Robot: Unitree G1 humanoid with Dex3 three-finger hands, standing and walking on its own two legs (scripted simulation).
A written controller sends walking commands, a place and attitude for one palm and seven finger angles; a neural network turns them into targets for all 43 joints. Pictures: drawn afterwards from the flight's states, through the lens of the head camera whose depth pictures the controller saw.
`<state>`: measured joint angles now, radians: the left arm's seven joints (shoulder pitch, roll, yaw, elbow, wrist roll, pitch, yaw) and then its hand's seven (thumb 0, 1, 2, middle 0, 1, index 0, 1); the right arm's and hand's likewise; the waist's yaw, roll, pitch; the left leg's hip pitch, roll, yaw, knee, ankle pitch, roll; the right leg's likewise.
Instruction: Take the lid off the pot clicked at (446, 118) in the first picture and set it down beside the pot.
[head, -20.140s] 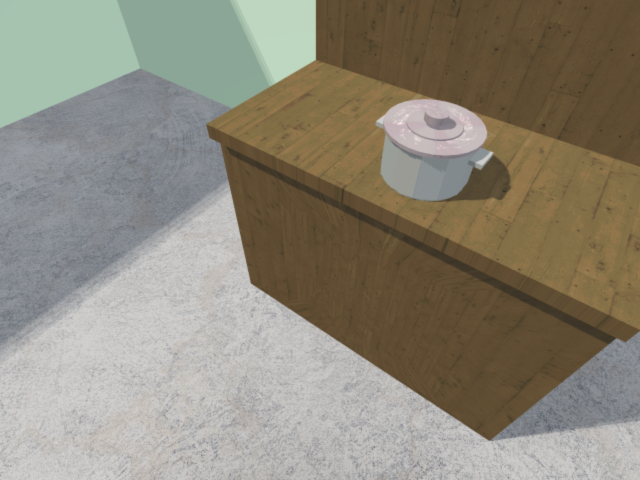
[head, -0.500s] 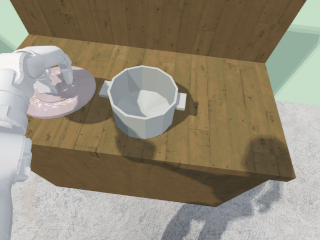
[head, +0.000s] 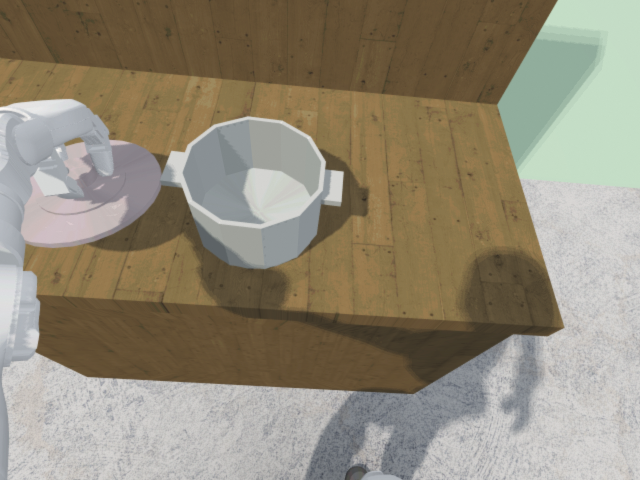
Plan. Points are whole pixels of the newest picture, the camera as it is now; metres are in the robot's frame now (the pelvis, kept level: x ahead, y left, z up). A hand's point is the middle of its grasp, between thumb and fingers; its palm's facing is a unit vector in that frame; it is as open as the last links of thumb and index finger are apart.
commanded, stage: lower the lid onto the table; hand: left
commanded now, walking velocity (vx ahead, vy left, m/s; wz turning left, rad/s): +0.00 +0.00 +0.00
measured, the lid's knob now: (75, 173) +0.50 +0.29 +0.05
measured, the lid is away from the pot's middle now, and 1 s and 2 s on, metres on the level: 0.23 0.24 0.25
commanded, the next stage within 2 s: open the fingers wide in 0.68 s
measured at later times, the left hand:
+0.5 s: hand (68, 191) +0.48 +0.29 +0.04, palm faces -0.55 -0.06 -0.83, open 7.0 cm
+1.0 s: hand (68, 201) +0.47 +0.30 +0.03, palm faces -0.47 -0.07 -0.88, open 7.0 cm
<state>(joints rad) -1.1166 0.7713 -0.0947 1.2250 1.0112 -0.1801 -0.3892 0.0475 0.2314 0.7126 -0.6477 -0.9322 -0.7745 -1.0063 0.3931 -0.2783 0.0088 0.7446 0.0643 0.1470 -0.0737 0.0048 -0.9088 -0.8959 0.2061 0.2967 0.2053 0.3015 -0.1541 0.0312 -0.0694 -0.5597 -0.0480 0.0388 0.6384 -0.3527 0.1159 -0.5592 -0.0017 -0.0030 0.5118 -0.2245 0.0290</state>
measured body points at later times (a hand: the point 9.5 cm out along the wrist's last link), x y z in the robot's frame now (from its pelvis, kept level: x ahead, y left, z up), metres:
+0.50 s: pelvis +0.00 +0.00 -0.01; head +0.11 +0.03 +0.42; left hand +0.50 +0.29 +0.09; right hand -0.03 -0.28 -0.12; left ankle -0.04 +0.04 -0.72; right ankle +0.00 -0.16 -0.72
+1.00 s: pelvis -0.01 +0.02 -0.02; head +0.10 +0.05 +0.42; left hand +0.49 +0.30 +0.08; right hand -0.04 -0.25 -0.13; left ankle -0.04 +0.04 -0.72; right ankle +0.00 -0.16 -0.72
